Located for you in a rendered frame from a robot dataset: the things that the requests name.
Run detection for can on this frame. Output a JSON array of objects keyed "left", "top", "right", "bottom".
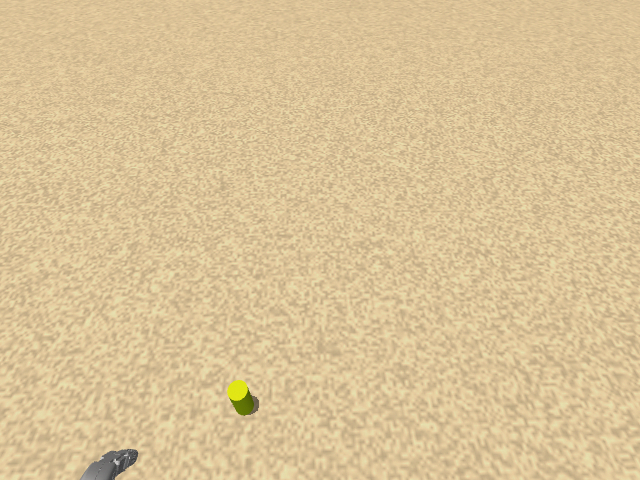
[{"left": 227, "top": 380, "right": 254, "bottom": 415}]

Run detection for left robot hand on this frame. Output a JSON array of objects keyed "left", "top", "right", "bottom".
[{"left": 80, "top": 449, "right": 138, "bottom": 480}]

